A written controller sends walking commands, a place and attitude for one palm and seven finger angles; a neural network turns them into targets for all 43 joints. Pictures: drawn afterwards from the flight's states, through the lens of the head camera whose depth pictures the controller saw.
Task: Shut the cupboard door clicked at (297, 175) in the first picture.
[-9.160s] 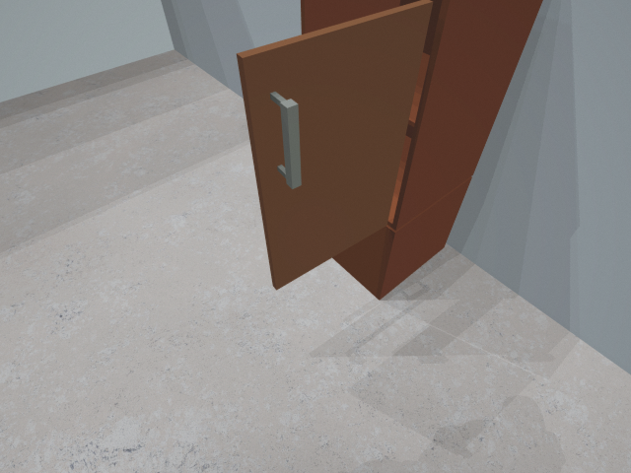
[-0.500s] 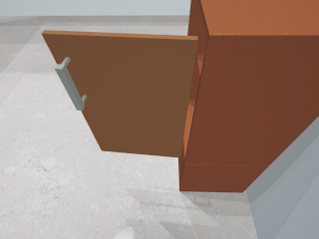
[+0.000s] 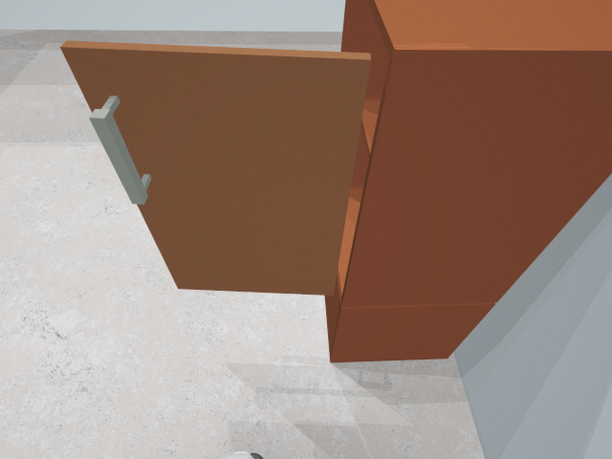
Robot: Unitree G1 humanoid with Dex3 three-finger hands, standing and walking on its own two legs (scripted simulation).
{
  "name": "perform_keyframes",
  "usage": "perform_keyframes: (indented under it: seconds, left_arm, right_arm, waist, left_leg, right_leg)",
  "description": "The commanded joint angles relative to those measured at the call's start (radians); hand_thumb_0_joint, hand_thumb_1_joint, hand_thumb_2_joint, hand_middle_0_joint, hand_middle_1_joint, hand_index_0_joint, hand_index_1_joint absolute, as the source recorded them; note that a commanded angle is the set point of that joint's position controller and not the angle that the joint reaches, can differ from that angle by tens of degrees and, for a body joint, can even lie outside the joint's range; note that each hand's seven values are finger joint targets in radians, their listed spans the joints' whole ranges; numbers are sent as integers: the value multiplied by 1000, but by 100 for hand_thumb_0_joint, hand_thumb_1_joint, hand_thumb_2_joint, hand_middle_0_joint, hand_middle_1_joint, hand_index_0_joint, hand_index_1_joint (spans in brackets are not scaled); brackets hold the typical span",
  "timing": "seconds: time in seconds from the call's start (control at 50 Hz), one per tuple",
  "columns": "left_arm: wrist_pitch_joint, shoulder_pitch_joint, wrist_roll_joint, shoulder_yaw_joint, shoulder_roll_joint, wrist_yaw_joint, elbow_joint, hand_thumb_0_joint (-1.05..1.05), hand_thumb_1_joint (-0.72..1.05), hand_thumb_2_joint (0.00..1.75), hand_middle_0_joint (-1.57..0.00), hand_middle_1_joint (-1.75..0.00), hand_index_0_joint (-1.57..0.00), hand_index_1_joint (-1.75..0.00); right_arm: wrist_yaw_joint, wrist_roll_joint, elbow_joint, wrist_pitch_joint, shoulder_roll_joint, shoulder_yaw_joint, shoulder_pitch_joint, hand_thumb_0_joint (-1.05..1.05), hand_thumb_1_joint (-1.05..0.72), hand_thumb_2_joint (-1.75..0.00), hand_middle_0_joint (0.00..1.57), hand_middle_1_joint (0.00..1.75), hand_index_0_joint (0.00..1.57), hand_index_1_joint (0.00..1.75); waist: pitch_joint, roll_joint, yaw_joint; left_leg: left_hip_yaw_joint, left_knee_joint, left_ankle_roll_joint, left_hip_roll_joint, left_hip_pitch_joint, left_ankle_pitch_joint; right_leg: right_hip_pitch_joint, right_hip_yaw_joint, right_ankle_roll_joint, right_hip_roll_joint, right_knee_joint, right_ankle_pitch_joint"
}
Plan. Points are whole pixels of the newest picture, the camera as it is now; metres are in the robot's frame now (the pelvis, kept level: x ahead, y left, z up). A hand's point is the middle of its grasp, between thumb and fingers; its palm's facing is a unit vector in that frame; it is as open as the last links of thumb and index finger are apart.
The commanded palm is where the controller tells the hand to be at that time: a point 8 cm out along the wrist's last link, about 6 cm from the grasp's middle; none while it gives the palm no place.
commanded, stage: come to a stop and stand still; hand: left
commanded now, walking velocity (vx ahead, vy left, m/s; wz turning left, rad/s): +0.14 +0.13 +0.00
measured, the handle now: (126, 153) +0.50 +0.30 +0.11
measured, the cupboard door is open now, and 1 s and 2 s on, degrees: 86 86 86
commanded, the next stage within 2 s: look again from close up in 0.68 s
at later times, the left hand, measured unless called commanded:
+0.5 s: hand out of the picture +0.01 +0.19 -0.18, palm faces +0.06 -0.98 -0.18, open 7.4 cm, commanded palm none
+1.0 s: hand out of the picture +0.02 +0.20 -0.17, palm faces +0.00 -0.97 -0.24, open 7.4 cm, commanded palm none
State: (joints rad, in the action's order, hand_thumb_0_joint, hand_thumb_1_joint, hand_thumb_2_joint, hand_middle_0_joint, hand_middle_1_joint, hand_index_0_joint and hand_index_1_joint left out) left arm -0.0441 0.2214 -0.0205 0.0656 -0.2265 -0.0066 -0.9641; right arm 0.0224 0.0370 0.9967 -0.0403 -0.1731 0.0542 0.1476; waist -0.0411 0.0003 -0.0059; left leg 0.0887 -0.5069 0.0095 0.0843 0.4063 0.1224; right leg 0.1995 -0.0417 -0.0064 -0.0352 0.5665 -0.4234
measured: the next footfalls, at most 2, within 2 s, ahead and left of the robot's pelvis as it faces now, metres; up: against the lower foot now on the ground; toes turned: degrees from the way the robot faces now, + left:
left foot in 0.30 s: +0.04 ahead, +0.10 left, +0.00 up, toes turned +4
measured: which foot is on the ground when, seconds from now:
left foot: down 0.00-0.00, up 0.02-0.28, down 0.30-1.00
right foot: down 0.00-1.00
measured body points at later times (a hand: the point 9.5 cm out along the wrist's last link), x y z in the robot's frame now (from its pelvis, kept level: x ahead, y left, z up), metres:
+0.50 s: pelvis +0.01 +0.01 +0.01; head +0.04 +0.03 +0.46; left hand +0.01 +0.24 -0.16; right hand +0.04 -0.22 -0.14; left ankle +0.00 +0.10 -0.73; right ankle -0.04 -0.13 -0.73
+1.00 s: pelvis +0.01 +0.01 +0.00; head +0.03 +0.00 +0.45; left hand +0.02 +0.25 -0.15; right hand +0.03 -0.22 -0.16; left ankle +0.00 +0.10 -0.73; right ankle -0.04 -0.13 -0.73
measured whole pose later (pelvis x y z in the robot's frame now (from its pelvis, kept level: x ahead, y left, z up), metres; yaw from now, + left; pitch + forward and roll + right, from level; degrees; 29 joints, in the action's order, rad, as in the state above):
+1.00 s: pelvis +0.01 +0.01 +0.00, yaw +0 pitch -1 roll +0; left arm 0.01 0.26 -0.01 -0.02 -0.17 -0.04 -1.08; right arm 0.02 0.02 1.04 0.01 -0.19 -0.01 0.27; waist -0.05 0.04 0.00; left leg 0.08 -0.53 -0.05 -0.02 0.22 0.30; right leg 0.15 -0.04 -0.04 -0.07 0.51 -0.35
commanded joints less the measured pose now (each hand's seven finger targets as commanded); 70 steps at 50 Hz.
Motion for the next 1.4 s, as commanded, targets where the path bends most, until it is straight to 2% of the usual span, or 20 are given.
perform_keyframes:
  seconds: [0.0, 0.02, 0.06, 0.08, 0.18, 0.24, 0.3, 0.32, 0.34, 0.38, 0.48, 0.56, 0.74, 0.76, 0.8, 0.82, 0.88, 0.98, 1.1, 1.38]
  left_arm:
    - [27, 102, -13, 9, -145, -19, 11, 0, 90, 90, -20, -30, -20, -30]
    - [30, 17, -12, 4, -147, -18, 37, 0, 90, 90, -20, -30, -20, -30]
    - [60, -15, -2, -8, -102, -17, 17, 0, 90, 90, -20, -30, -20, -30]
    - [66, -1, 3, -12, -97, -14, 5, 0, 90, 90, -20, -30, -20, -30]
    - [79, 107, -4, 0, -121, -22, -54, 0, 90, 90, -20, -30, -20, -30]
    - [72, 98, 7, 3, -116, -28, -79, 0, 90, 90, -20, -30, -20, -30]
    - [62, 120, 15, -16, -40, -34, -84, 0, 90, 90, -20, -30, -20, -30]
    - [54, 104, 10, -19, -23, -37, -85, 0, 90, 90, -20, -30, -20, -30]
    - [42, 81, 12, -24, -20, -36, -94, 0, 90, 90, -20, -30, -20, -30]
    - [31, 75, 13, -30, -11, -34, -99, 0, 90, 90, -20, -30, -20, -30]
    - [33, 95, 6, -37, -13, -27, -140, 0, 90, 90, -20, -30, -20, -30]
    - [45, 72, 7, -42, -27, -26, -138, 0, 90, 90, -20, -30, -20, -30]
    - [50, 77, 9, -46, -37, -29, -144, 0, 90, 90, -20, -30, -20, -30]
    - [76, 120, -13, -64, -41, -69, -134, 0, 90, 90, -20, -30, -20, -30]
    - [65, 91, 2, -56, -55, -56, -87, 0, 90, 90, -20, -30, -20, -30]
    - [71, 98, 1, -55, -60, -49, -87, 0, 90, 90, -20, -30, -20, -30]
    - [68, 108, 9, -60, -49, -41, -87, 0, 90, 90, -20, -30, -20, -30]
    - [64, 87, 11, -66, -47, -39, -80, 0, 90, 90, -20, -30, -20, -30]
    - [61, 98, 11, -70, -64, -35, -83, 0, 90, 90, -20, -30, -20, -30]
    - [72, 118, 12, -67, -74, -33, -102, 0, 90, 90, -20, -30, -20, -30]
  right_arm:
    - [-20, -18, -90, -4, -88, 20, -45, 0, -90, -90, 20, 30, 20, 30]
    - [-31, -16, -88, -1, -74, 19, -21, 0, -90, -90, 20, 30, 20, 30]
    - [-31, -9, -25, 2, -78, 16, 39, 0, -90, -90, 20, 30, 20, 30]
    - [-32, -13, -9, 6, -78, 14, 70, 0, -90, -90, 20, 30, 20, 30]
    - [-21, -24, -1, 29, -84, 4, 70, 0, -90, -90, 20, 30, 20, 30]
    - [-8, -28, 32, 43, -72, -7, 125, 0, -90, -90, 20, 30, 20, 30]
    - [14, -25, 57, 58, -138, 1, 168, 0, -90, -90, 20, 30, 20, 30]
    - [20, -26, 63, 53, -133, -1, 185, 0, -90, -90, 20, 30, 20, 30]
    - [22, -27, 72, 53, -129, -5, 172, 0, -90, -90, 20, 30, 20, 30]
    - [28, -26, 76, 49, -128, -9, 165, 0, -90, -90, 20, 30, 20, 30]
    - [23, -28, 72, 46, -101, -15, 114, 0, -90, -90, 20, 30, 20, 30]
    - [14, -27, 83, 49, -101, -17, 126, 0, -90, -90, 20, 30, 20, 30]
    - [15, -27, 107, 57, -98, -28, 135, 0, -90, -90, 20, 30, 20, 30]
    - [-1, -34, 34, 70, -148, -33, 117, 0, -90, -90, 20, 30, 20, 30]
    - [1, -19, 20, 73, -126, -31, 149, 0, -90, -90, 20, 30, 20, 30]
    - [0, -15, 14, 77, -121, -39, 158, 0, -90, -90, 20, 30, 20, 30]
    - [5, -20, -13, 75, -121, -44, 157, 0, -90, -90, 20, 30, 20, 30]
    - [3, -23, -8, 70, -120, -49, 169, 0, -90, -90, 20, 30, 20, 30]
    - [-3, -25, 16, 65, -116, -57, 161, 0, -90, -90, 20, 30, 20, 30]
    - [0, -27, 74, 65, -100, -57, 144, 0, -90, -90, 20, 30, 20, 30]
  waist:
    - [-82, -263, 45]
    - [-81, -156, 10]
    - [-101, -174, -11]
    - [-100, -167, -11]
    - [-18, -149, 43]
    - [43, -136, 23]
    - [150, 30, 22]
    - [130, 31, 15]
    - [110, 137, 14]
    - [55, 162, 13]
    - [-10, 26, 25]
    - [-7, -58, 8]
    - [-13, 7, 10]
    - [-58, 45, 8]
    - [-3, 139, 7]
    - [42, 203, 12]
    - [83, 98, 8]
    - [-3, -52, 1]
    - [-47, -56, 6]
    - [-2, -20, 13]
  left_leg:
    - [-68, -220, 32, -42, 100, 373]
    - [-71, -256, 20, -45, 26, 335]
    - [-81, -286, 22, -47, 36, 204]
    - [-71, -281, 28, -48, 33, 192]
    - [-44, -109, 43, -61, 14, 274]
    - [-33, 126, 35, -74, -151, 77]
    - [-117, 23, -40, 77, -384, -485]
    - [-130, 34, -55, 93, -366, -491]
    - [-155, 82, -67, 84, -350, -517]
    - [-176, 133, -80, 96, -329, -483]
    - [-148, 163, -46, 35, -241, -139]
    - [-131, 170, -29, 16, -268, -101]
    - [-121, 176, -22, 19, -284, -195]
    - [-125, 18, -10, 37, -237, -431]
    - [-142, 71, -33, 36, -217, -236]
    - [-152, 78, -37, 39, -220, -273]
    - [-151, 56, -63, 35, -254, -252]
    - [-133, 79, -60, 16, -213, -117]
    - [-109, 120, -52, 7, -204, -2]
    - [-72, 112, -33, 5, -245, -29]
  right_leg:
    - [153, 402, 158, -344, -521, -382]
    - [218, 340, 168, -336, -511, -317]
    - [123, 237, 124, -220, -435, -27]
    - [81, 188, 116, -213, -410, 65]
    - [-149, 185, 156, -281, -249, 588]
    - [-148, 137, 113, -237, -122, 731]
    - [-30, 36, 26, -111, -72, 500]
    - [-27, 19, 19, -87, -82, 384]
    - [-30, -4, 4, -74, -68, 296]
    - [-7, -10, -4, -50, -59, 131]
    - [-48, 37, 8, -79, -190, 245]
    - [-40, 51, 12, -96, -219, 286]
    - [-63, 42, 10, -96, -226, 328]
    - [27, 68, 5, -88, -176, 406]
    - [11, 36, 40, -66, -111, 173]
    - [-27, 25, 45, -51, -93, 194]
    - [-28, 23, 42, -47, -94, 215]
    - [4, 49, 37, -65, -116, 254]
    - [25, 71, 35, -72, -150, 212]
    - [-12, 103, 44, -88, -184, 354]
